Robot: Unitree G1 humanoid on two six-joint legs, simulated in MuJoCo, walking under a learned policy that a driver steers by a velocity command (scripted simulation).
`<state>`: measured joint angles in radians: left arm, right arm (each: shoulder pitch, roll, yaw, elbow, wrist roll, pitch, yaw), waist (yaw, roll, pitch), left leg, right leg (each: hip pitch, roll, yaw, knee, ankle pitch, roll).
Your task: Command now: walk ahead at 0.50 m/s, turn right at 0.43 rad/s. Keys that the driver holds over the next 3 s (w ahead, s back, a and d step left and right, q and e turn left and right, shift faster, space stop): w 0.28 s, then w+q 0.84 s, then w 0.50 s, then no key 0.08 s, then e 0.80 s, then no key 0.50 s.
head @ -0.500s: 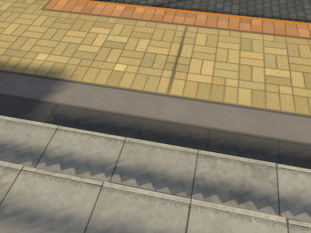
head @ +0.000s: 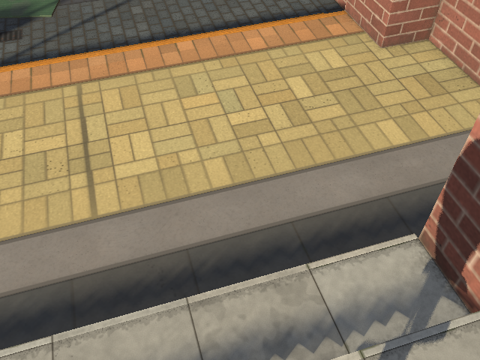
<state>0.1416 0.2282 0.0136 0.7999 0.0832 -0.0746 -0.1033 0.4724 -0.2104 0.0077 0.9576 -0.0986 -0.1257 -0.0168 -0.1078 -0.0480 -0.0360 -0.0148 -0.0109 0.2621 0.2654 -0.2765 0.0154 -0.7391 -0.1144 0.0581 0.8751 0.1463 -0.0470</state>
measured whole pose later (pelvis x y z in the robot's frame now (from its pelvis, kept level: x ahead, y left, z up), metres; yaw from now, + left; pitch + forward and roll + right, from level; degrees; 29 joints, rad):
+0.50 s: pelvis +0.32 -0.09 -0.10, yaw -1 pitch +1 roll -2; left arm 0.45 0.21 0.05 1.00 0.09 -0.09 -0.03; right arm 0.22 -0.23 -0.02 0.93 -0.08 -0.10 0.07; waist 0.01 0.05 0.01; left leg -0.66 0.13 -0.03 1.00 -0.14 0.08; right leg -0.10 0.06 -0.15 0.36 -0.28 -0.08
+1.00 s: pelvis +0.69 +0.00 -0.22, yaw +18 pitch +0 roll +1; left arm 0.34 0.22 0.01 0.96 0.08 -0.11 -0.05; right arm 0.35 -0.27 -0.06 1.02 -0.06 -0.11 0.05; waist -0.02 0.00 0.01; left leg -0.29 -0.13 0.02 0.58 -0.30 0.13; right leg -0.42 -0.06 0.06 1.42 -0.56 0.05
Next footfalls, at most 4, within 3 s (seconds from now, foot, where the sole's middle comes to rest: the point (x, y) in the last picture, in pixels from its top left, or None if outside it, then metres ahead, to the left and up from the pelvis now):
0.24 right None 0.31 -0.17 -0.88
0.84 left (207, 330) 0.71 0.07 -0.98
1.26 right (225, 250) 1.09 -0.02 -1.08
1.72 left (143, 229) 1.23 0.32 -1.08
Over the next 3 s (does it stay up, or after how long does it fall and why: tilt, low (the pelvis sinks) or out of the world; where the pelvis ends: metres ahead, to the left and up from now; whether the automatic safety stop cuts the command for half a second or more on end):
stays up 1.27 0.20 -0.30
